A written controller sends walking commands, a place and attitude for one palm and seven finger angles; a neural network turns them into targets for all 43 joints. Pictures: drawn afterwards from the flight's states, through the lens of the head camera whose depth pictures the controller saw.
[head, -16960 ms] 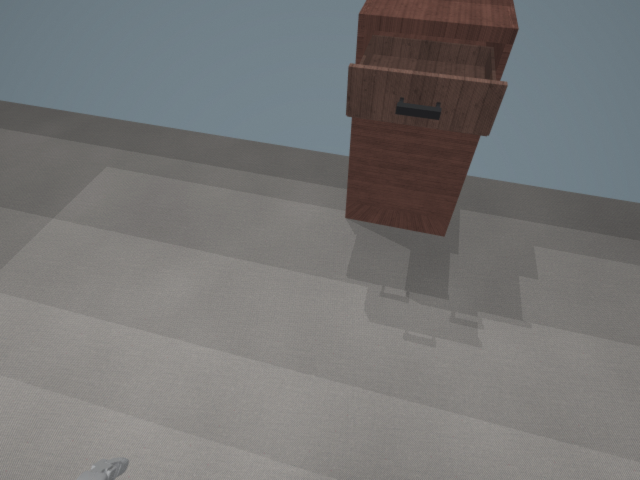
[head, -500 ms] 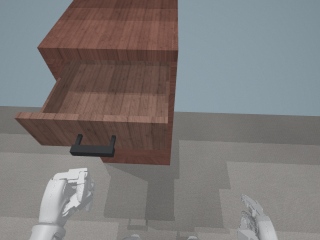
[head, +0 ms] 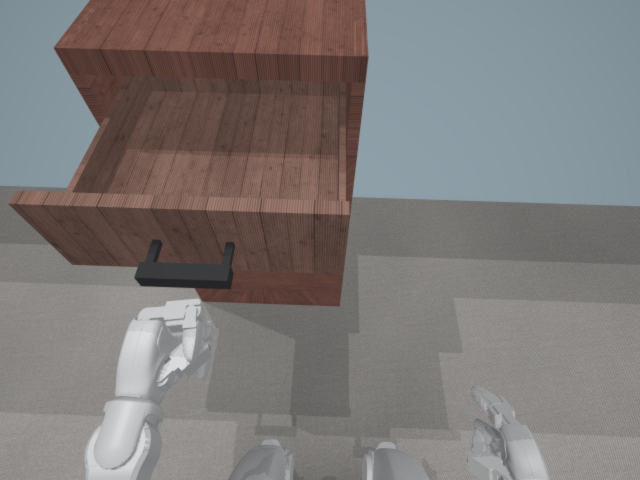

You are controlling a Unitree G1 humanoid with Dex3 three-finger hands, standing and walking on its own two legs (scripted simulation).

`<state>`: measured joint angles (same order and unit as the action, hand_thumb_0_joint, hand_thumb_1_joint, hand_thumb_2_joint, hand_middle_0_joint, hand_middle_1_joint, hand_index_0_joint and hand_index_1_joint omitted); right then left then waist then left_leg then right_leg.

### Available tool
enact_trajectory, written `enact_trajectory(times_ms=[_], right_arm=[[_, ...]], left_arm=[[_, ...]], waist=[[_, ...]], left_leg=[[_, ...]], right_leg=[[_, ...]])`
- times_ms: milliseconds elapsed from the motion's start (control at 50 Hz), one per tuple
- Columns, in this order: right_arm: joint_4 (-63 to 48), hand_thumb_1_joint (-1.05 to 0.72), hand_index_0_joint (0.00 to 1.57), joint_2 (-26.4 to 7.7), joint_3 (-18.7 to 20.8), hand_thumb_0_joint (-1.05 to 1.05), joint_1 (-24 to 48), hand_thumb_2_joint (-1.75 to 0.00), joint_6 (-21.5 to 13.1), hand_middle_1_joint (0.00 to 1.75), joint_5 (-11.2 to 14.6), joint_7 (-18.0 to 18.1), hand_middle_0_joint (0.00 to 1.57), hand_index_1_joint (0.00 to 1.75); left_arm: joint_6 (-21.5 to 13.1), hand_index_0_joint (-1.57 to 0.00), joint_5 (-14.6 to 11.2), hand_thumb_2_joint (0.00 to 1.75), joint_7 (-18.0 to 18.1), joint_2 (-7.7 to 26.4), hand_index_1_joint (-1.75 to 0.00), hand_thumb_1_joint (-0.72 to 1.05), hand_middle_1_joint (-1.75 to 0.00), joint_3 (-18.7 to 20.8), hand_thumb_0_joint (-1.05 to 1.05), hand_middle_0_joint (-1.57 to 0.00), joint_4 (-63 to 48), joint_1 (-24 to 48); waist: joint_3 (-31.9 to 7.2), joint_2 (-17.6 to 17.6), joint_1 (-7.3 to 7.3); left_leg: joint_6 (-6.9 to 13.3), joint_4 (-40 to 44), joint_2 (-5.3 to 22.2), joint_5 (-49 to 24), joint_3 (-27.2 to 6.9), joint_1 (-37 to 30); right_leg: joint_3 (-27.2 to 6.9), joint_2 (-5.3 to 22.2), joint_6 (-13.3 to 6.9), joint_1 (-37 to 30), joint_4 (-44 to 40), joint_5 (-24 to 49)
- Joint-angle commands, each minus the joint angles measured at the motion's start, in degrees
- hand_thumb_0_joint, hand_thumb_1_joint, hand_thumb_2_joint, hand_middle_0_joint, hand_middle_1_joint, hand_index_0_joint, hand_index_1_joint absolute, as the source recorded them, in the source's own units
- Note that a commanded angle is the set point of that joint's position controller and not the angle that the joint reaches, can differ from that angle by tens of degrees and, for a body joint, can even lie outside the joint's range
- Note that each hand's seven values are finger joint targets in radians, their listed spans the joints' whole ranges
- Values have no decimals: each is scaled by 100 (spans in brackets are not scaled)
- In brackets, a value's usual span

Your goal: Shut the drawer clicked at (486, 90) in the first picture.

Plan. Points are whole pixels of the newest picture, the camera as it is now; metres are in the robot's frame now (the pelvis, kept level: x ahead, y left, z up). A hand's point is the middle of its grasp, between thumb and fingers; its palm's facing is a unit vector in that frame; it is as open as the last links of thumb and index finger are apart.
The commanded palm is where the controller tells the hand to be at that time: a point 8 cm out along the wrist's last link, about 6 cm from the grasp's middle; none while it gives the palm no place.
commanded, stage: bring the fist close to the handle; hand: left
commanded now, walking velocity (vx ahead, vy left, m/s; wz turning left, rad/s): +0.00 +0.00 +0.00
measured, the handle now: (189, 261) +0.37 +0.18 +0.04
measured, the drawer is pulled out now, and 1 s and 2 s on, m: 0.24 0.23 0.09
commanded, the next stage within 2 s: push the drawer shut in 0.38 s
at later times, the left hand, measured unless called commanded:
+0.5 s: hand (205, 347) +0.26 +0.14 +0.04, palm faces -0.02 -1.00 -0.04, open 3.3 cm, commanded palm +0.24 +0.20 +0.05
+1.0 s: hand (211, 315) +0.30 +0.15 +0.03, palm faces -0.02 -1.00 -0.05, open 2.7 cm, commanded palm +0.31 +0.20 +0.05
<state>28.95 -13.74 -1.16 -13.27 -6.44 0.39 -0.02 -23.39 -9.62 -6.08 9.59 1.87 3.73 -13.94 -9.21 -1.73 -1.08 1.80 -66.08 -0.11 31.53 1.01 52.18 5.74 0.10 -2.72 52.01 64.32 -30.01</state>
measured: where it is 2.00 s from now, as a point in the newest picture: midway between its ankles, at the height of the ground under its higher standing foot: outside the picture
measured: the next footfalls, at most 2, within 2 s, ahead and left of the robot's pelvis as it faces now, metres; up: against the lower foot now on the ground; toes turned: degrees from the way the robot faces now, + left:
none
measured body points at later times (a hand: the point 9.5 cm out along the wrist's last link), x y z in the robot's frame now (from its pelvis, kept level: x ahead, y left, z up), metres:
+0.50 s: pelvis +0.00 +0.00 +0.00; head +0.08 +0.00 +0.44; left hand +0.26 +0.20 +0.05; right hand +0.17 -0.23 -0.09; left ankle +0.00 +0.10 -0.65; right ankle +0.01 -0.09 -0.65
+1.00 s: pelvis -0.01 +0.00 +0.00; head +0.08 +0.00 +0.44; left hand +0.30 +0.20 +0.04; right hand +0.15 -0.24 -0.11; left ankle +0.00 +0.10 -0.65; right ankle +0.01 -0.09 -0.65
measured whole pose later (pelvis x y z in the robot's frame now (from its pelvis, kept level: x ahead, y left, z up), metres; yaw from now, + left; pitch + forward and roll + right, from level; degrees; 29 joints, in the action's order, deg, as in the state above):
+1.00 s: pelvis -0.01 +0.00 +0.00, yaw +1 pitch +18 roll -2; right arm 32.6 -14.5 -1.4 -12.3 -3.2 0.9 1.0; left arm -24.0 -9.1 -4.5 11.3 1.9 15.7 1.1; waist -7.9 -1.6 -1.0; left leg 1.9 -66.4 -0.6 30.4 0.1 54.1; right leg 6.6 0.5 -2.7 53.4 64.3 -29.1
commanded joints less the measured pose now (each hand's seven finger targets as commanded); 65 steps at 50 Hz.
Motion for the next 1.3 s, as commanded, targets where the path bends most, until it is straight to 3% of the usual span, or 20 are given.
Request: enact_trajectory(times_ms=[0,20,80,220,360,460,480,520,560,720,780,820,880,920,960,1000,1040,1060,1220,1280], right_arm=[[-896,-90,20,-717,357,0,163,-90,-245,30,36,74,20,30],[-884,-90,20,-737,351,0,137,-90,-225,30,33,78,20,30],[-894,-90,20,-727,340,0,140,-90,-170,30,45,72,20,30],[-960,-90,20,-738,330,0,143,-90,-62,30,48,86,20,30],[-906,-90,20,-731,323,0,159,-90,-95,30,46,106,20,30],[-919,-90,20,-744,330,0,145,-90,-72,30,54,110,20,30],[-923,-90,20,-739,323,0,162,-90,-75,30,47,114,20,30],[-872,-90,20,-761,323,0,114,-90,-48,30,39,128,20,30],[-834,-90,20,-738,308,0,161,-90,-39,30,47,120,20,30],[-697,-90,20,-796,306,0,84,-90,44,30,53,135,20,30],[-652,-90,20,-778,316,0,84,-90,54,30,62,128,20,30],[-542,-90,20,-794,314,0,70,-90,62,30,58,155,20,30],[-430,-90,20,-791,298,0,131,-90,49,30,63,180,20,30],[-368,-90,20,-825,297,0,108,-90,28,30,72,198,20,30],[-307,-90,20,-817,302,0,109,-90,19,30,72,204,20,30],[-273,-90,20,-831,304,0,109,-90,14,30,82,211,20,30],[-199,-90,20,-852,285,0,74,-90,33,30,89,220,20,30],[-191,-90,20,-863,291,0,82,-90,38,30,95,227,20,30],[-71,-90,20,-896,253,0,20,-90,73,30,100,242,20,30],[-53,-90,20,-884,249,0,-18,-90,89,30,93,228,20,30]], left_arm=[[-480,-140,-93,90,68,441,-160,90,-160,235,0,-140,-1348,543],[-485,-140,-76,90,106,558,-160,90,-160,282,0,-140,-1442,643],[-420,-140,-44,90,170,409,-160,90,-160,96,0,-140,-1399,678],[-312,-140,-46,90,247,540,-160,90,-160,290,0,-140,-1226,248],[-479,-140,-18,90,200,389,-160,90,-160,17,0,-140,-1332,766],[-405,-140,-42,90,191,557,-160,90,-160,235,0,-140,-1236,549],[-393,-140,-41,90,181,471,-160,90,-160,92,0,-140,-1323,814],[-358,-140,-23,90,226,647,-160,90,-160,288,0,-140,-1175,802],[-343,-140,-2,90,216,455,-160,90,-160,95,0,-140,-1097,1219],[-209,-140,21,90,266,696,-160,90,-160,354,0,-140,-530,1942],[-226,-140,1,90,270,580,-160,90,-160,271,0,-140,-480,2235],[-242,-140,-3,90,314,690,-160,90,-160,354,0,-140,-327,2628],[-360,-140,-4,90,289,701,-160,90,-160,332,0,-140,-192,3235],[-402,-140,-6,90,291,685,-160,90,-160,263,0,-140,-84,3521],[-426,-140,-12,90,287,645,-160,90,-160,218,0,-140,-28,3743],[-426,-140,4,90,286,656,-160,90,-160,206,0,-140,69,3870],[-397,-140,-4,90,310,651,-160,90,-160,176,0,-140,318,4222],[-410,-140,3,90,329,745,-160,90,-160,268,0,-140,370,4320],[-470,-140,27,90,422,906,-160,90,-160,410,0,-140,1168,5271],[-533,-140,21,90,414,954,-160,90,-160,526,0,-140,1511,5524]], waist=[[-1688,-20,9],[-1743,-53,-15],[-1575,3,-75],[-1447,299,-6],[-1369,8,-158],[-1530,56,-30],[-1538,27,-108],[-1515,141,-88],[-1416,29,-178],[-1583,145,-170],[-1647,17,-180],[-1588,273,-307],[-1628,59,-337],[-1616,150,-407],[-1776,-93,-397],[-1860,-124,-387],[-1704,38,-485],[-1753,-64,-424],[-1682,83,-521],[-1756,55,-475]], left_leg=[[-55,868,-9,-1861,-292,-815],[-52,871,0,-1913,-316,-845],[-56,909,11,-1784,-335,-860],[-37,962,-18,-1617,-300,-620],[-37,877,-1,-1506,-334,-748],[-50,918,-18,-1608,-332,-743],[-38,882,-19,-1653,-325,-760],[-32,863,-14,-1724,-328,-684],[-43,850,-14,-1596,-327,-705],[-30,884,-7,-1651,-328,-706],[-51,903,-6,-1775,-321,-854],[-9,834,3,-1654,-322,-729],[-14,832,-16,-1384,-312,-708],[-2,862,4,-1337,-380,-758],[-15,873,0,-1345,-377,-938],[-23,892,-3,-1335,-389,-1004],[-14,938,11,-1188,-437,-949],[-31,965,5,-1143,-443,-961],[-13,1050,-13,-692,-433,-814],[-19,1063,-47,-638,-366,-729]], right_leg=[[-393,-38,104,-1182,-754,1702],[-384,-40,94,-1195,-743,1715],[-357,-49,112,-1068,-800,1587],[-395,-49,109,-1293,-896,1506],[-379,-41,109,-927,-863,1334],[-388,-43,96,-1134,-850,1448],[-394,-32,110,-1107,-841,1525],[-405,-48,106,-1165,-838,1603],[-393,-31,121,-991,-847,1480],[-430,-32,117,-1144,-892,1527],[-414,-16,120,-1130,-884,1668],[-455,-18,151,-1100,-938,1572],[-510,10,150,-993,-980,1257],[-467,-4,147,-876,-974,1143],[-469,0,141,-819,-972,1144],[-474,5,136,-820,-988,1127],[-440,-10,147,-719,-1017,999],[-449,-9,133,-726,-1008,946],[-507,-27,148,-687,-1131,574],[-572,-17,146,-835,-1186,518]])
